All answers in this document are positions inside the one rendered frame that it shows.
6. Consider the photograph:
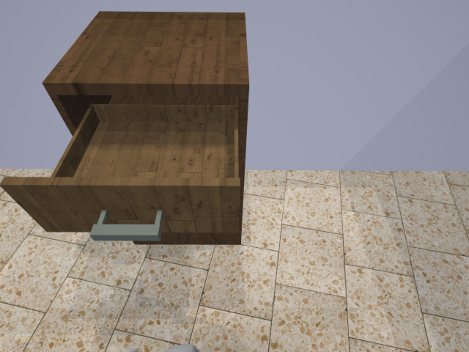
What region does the cabinet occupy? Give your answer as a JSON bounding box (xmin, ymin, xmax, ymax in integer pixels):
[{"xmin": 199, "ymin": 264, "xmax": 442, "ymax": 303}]
[{"xmin": 42, "ymin": 11, "xmax": 249, "ymax": 245}]

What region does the handle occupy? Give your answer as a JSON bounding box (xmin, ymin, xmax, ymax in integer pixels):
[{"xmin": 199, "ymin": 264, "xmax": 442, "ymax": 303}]
[{"xmin": 90, "ymin": 210, "xmax": 163, "ymax": 241}]

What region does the drawer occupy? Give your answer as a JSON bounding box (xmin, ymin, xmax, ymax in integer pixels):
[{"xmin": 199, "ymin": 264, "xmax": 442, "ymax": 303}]
[{"xmin": 0, "ymin": 104, "xmax": 240, "ymax": 232}]

